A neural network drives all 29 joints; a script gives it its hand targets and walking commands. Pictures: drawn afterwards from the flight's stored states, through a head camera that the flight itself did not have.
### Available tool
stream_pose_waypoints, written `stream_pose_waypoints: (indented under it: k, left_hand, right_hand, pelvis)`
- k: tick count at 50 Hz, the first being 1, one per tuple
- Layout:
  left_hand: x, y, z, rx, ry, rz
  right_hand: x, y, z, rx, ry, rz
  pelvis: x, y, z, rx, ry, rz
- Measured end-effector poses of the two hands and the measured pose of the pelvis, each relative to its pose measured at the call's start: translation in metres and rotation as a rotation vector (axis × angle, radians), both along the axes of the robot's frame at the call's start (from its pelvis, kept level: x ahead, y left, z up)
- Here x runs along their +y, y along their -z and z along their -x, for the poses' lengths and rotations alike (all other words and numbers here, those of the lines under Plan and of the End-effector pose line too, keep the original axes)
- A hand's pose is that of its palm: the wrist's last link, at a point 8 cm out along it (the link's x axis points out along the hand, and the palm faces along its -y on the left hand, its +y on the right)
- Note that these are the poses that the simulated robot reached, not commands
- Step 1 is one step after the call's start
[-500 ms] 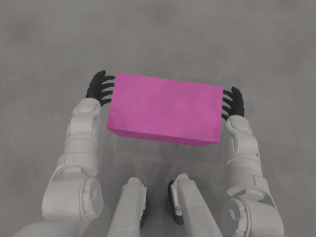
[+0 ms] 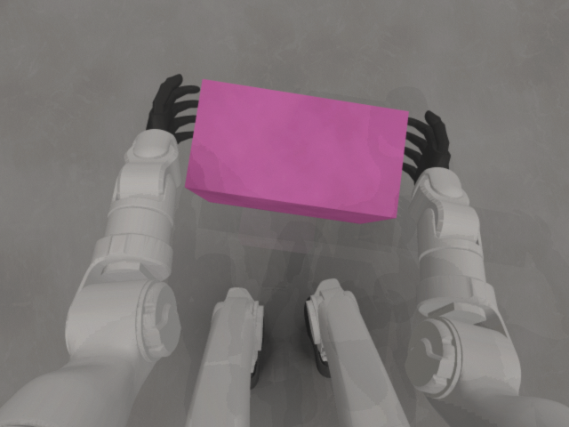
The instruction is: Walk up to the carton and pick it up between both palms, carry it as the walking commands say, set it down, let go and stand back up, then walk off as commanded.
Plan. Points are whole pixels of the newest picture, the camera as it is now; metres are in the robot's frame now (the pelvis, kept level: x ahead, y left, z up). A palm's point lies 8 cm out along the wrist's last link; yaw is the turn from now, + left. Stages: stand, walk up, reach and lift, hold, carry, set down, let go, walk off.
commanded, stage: set down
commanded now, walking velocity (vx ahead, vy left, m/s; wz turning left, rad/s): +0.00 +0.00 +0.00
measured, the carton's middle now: (294, 163) +0.47 -0.03 -0.15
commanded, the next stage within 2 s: none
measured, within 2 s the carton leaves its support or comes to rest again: neither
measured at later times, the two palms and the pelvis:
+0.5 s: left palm (184, 137) +0.52 +0.14 -0.16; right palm (405, 174) +0.44 -0.21 -0.17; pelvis -0.02 -0.01 -0.07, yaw +0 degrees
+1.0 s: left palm (202, 147) +0.55 +0.14 -0.28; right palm (380, 181) +0.47 -0.21 -0.29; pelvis -0.05 -0.01 -0.12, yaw +0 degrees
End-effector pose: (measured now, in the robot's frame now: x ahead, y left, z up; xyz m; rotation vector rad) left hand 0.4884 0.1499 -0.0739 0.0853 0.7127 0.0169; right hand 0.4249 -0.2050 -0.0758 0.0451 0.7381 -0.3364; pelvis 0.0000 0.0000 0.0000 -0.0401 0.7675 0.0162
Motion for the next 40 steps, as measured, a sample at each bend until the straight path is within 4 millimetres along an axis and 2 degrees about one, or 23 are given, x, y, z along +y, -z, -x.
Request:
stream_pose_waypoints:
  k: [11,27,40]
  left_hand:
    - [-0.005,0.042,-0.012,0.000,0.005,-0.011]
    - [-0.008,0.092,-0.032,0.002,0.035,-0.024]
    - [-0.010,0.142,-0.048,-0.004,0.055,-0.029]
  right_hand:
    - [-0.003,0.041,-0.008,0.002,0.007,0.007]
    - [-0.005,0.096,-0.021,0.001,0.019,0.010]
    - [-0.007,0.148,-0.035,-0.008,0.030,0.014]
  pelvis:
    - [0.002,0.031,0.006,0.039,0.000,0.005]
    - [-0.007,0.076,0.018,0.060,0.002,0.004]
    - [-0.009,0.109,0.029,0.016,0.004,0.006]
